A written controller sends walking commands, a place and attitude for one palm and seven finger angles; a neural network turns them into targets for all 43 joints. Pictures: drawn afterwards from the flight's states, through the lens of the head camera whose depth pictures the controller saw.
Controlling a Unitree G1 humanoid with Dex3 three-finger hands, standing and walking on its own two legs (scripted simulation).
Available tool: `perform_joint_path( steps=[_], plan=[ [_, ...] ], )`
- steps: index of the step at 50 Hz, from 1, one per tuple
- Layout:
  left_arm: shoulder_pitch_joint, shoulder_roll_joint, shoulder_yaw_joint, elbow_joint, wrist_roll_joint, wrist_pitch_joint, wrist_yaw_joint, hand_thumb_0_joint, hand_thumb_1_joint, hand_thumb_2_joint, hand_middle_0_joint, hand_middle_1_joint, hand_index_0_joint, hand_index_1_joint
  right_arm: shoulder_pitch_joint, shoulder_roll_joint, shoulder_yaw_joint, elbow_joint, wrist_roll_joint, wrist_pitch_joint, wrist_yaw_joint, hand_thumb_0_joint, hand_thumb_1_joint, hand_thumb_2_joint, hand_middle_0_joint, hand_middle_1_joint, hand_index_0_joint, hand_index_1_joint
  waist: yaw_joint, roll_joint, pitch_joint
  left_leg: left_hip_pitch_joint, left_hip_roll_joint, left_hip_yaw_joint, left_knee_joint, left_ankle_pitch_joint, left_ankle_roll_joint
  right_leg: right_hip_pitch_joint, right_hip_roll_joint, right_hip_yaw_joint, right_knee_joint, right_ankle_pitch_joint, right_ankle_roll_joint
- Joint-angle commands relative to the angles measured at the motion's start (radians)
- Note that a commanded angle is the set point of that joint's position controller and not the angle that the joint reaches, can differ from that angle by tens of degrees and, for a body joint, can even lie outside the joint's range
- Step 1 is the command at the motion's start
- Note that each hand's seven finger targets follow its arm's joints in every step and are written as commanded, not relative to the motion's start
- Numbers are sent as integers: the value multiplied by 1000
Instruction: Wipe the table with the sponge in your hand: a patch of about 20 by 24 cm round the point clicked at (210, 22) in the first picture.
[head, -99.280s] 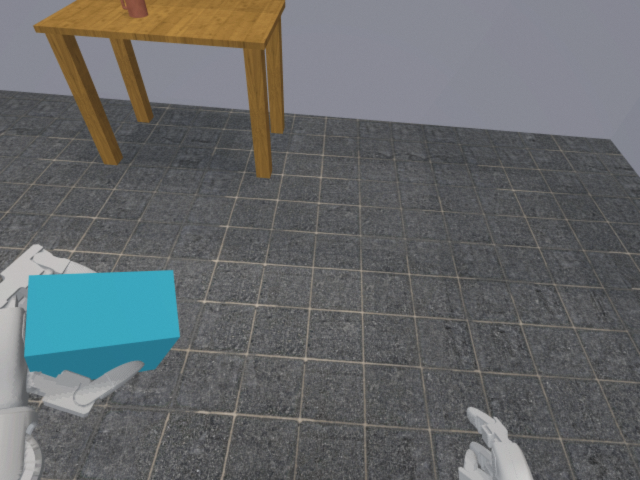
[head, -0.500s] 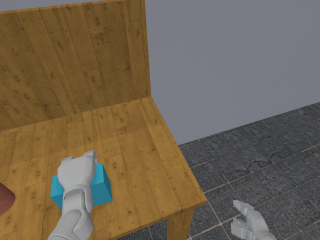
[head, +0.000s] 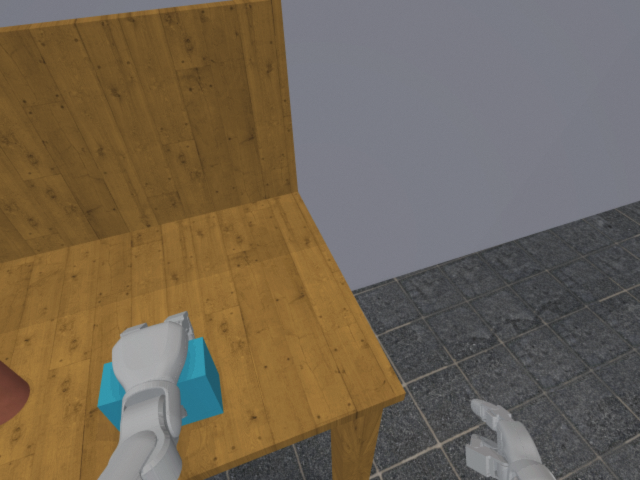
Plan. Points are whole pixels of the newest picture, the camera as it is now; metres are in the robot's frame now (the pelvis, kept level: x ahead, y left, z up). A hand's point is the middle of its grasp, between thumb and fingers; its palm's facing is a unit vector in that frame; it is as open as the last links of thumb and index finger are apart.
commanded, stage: wipe back along the first lane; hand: left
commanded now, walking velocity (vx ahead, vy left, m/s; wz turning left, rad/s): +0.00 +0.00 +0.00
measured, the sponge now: (170, 395) +0.24 +0.26 -0.06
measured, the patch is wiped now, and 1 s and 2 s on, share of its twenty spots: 1.00 1.00 1.00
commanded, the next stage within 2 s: lift the sponge slowly off the table in 0.18 s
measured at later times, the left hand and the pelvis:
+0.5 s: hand (167, 372) +0.25 +0.25 -0.01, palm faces -0.05 -0.08 -1.00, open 10.5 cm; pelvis +0.00 +0.00 +0.00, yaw +0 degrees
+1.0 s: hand (164, 376) +0.24 +0.24 +0.00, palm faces -0.07 -0.15 -0.99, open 10.5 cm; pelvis +0.00 +0.00 +0.01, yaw +0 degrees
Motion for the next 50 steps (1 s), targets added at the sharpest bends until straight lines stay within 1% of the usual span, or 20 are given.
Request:
perform_joint_path(
  steps=[1, 3, 5, 6, 7, 11, 12, 15, 16, 17, 20, 21, 22, 24, 26, 27, 32, 35, 37, 50],
  plan=[
    [7, 76, 47, -40, -24, -6, -27, 0, 100, 1300, -1200, -1600, -1200, -1600, -190, -118, -45, -159, -2, -57, -7, 0, -900, -900, 200, 300, 200, 300, 12, -126, -96, 53, -24, -43, -58, 176, 19, 36, 1, 84, -91, 333, -40],
    [-16, 47, 8, -40, -23, -1, -27, 0, 100, 1300, -1200, -1600, -1200, -1600, -187, -114, -42, -163, 0, -54, -8, 0, -900, -900, 200, 300, 200, 300, -2, -125, -71, 48, -25, -43, -57, 158, 21, 13, -1, 71, -91, 299, -36],
    [-50, 34, -11, -30, -20, 7, -27, 0, 100, 1300, -1200, -1600, -1200, -1600, -190, -114, -42, -161, 2, -53, -9, 0, -900, -900, 200, 300, 200, 300, -7, -111, -53, 47, -24, -43, -60, 134, 22, -10, 0, 69, -100, 249, -36],
    [-51, 59, 19, -34, -21, 11, -26, 0, 100, 1300, -1200, -1600, -1200, -1600, -194, -117, -44, -162, 2, -52, -10, 0, -900, -900, 200, 300, 200, 300, 5, -101, -61, 45, -23, -50, -70, 126, 21, -7, 4, 74, -103, 224, -41],
    [-56, 29, -14, -27, -21, 13, -27, 0, 100, 1300, -1200, -1600, -1200, -1600, -188, -112, -42, -164, 3, -52, -11, 0, -900, -900, 200, 300, 200, 300, -3, -105, -65, 50, -23, -44, -66, 121, 24, -8, 2, 60, -98, 213, -37],
    [-54, 76, 41, -7, -29, 6, -30, 0, 100, 1300, -1200, -1600, -1200, -1600, -188, -122, -42, -157, 2, -53, -18, 0, -900, -900, 200, 300, 200, 300, 7, -131, -81, 37, -24, -45, -64, 125, 22, 7, 2, 77, -101, 244, -39],
    [-65, 47, 10, -11, -30, 3, -31, 0, 100, 1300, -1200, -1600, -1200, -1600, -180, -117, -43, -159, 2, -54, -20, 0, -900, -900, 200, 300, 200, 300, -3, -140, -87, 40, -24, -38, -58, 126, 25, 10, -1, 68, -94, 250, -33],
    [-69, 61, 24, -2, -28, -2, -31, 0, 100, 1300, -1200, -1600, -1200, -1600, -177, -118, -43, -158, 3, -56, -22, 0, -900, -900, 200, 300, 200, 300, -2, -148, -68, 34, -25, -39, -56, 116, 26, -3, -2, 70, -103, 237, -31],
    [-81, 97, 60, -17, -26, -4, -31, 0, 100, 1300, -1200, -1600, -1200, -1600, -184, -122, -46, -155, 1, -56, -23, 0, -900, -900, 200, 300, 200, 300, 6, -136, -87, 42, -25, -42, -62, 123, 24, 10, 0, 85, -107, 241, -35],
    [-83, 70, 29, -41, -29, -5, -32, 0, 100, 1300, -1200, -1600, -1200, -1600, -182, -116, -44, -164, 2, -56, -24, 0, -900, -900, 200, 300, 200, 300, 0, -117, -98, 50, -24, -38, -62, 124, 27, 16, -3, 69, -98, 236, -32],
    [-99, 67, 20, -78, -24, -9, -30, 0, 100, 1300, -1200, -1600, -1200, -1600, -190, -111, -46, -163, 1, -58, -20, 0, -900, -900, 200, 300, 200, 300, -1, -88, -101, 78, -23, -40, -61, 149, 27, 15, -3, 69, -100, 259, -36],
    [-76, 89, 47, -94, -28, -8, -28, 0, 100, 1300, -1200, -1600, -1200, -1600, -194, -112, -48, -168, 0, -59, -18, 0, -900, -900, 200, 300, 200, 300, 11, -83, -115, 81, -22, -46, -67, 159, 27, 32, 0, 74, -102, 261, -40],
    [-79, 72, 22, -106, -29, -8, -28, 0, 100, 1300, -1200, -1600, -1200, -1600, -194, -108, -46, -170, 1, -58, -18, 0, -900, -900, 200, 300, 200, 300, 3, -78, -111, 88, -21, -42, -66, 158, 29, 31, -2, 68, -100, 261, -37],
    [-65, 63, 13, -121, -33, -7, -30, 0, 100, 1300, -1200, -1600, -1200, -1600, -199, -107, -46, -173, 0, -60, -16, 0, -900, -900, 200, 300, 200, 300, 3, -102, -101, 92, -20, -44, -68, 166, 30, 35, -3, 63, -104, 272, -35],
    [-86, 92, 41, -155, -32, -4, -31, 0, 100, 1300, -1200, -1600, -1200, -1600, -212, -110, -47, -172, 0, -58, -13, 0, -900, -900, 200, 300, 200, 300, 11, -72, -107, 111, -16, -54, -80, 182, 28, 42, 0, 73, -108, 274, -41],
    [-86, 68, 12, -174, -36, -4, -30, 0, 100, 1300, -1200, -1600, -1200, -1600, -210, -105, -47, -176, 0, -59, -13, 0, -900, -900, 200, 300, 200, 300, 5, -69, -114, 120, -15, -48, -81, 184, 30, 49, -2, 59, -102, 274, -38],
    [-77, 84, 17, -219, -33, 2, -35, 0, 100, 1300, -1200, -1600, -1200, -1600, -223, -103, -45, -176, -1, -61, -9, 0, -900, -900, 200, 300, 200, 300, 10, -60, -96, 144, -13, -57, -94, 200, 30, 58, 1, 59, -111, 275, -42],
    [-101, 103, 32, -225, -29, 3, -40, 0, 100, 1300, -1200, -1600, -1200, -1600, -230, -104, -43, -170, -2, -63, -11, 0, -900, -900, 200, 300, 200, 300, 10, -85, -79, 153, -15, -56, -99, 201, 31, 62, -1, 67, -129, 282, -40],
    [-130, 113, 37, -256, -26, 1, -41, 0, 100, 1300, -1200, -1600, -1200, -1600, -235, -102, -42, -168, -3, -62, -14, 0, -900, -900, 200, 300, 200, 300, 9, -49, -88, 173, -12, -60, -111, 206, 31, 69, 1, 68, -129, 268, -43],
    [-163, 167, 82, -333, -12, -19, -54, 0, 100, 1300, -1200, -1600, -1200, -1600, -250, -100, -38, -155, -13, -75, -19, 0, -900, -900, 200, 300, 200, 300, 20, -20, -122, 233, -14, -59, -129, 272, 31, 131, 0, 81, -154, 348, -47]
  ],
)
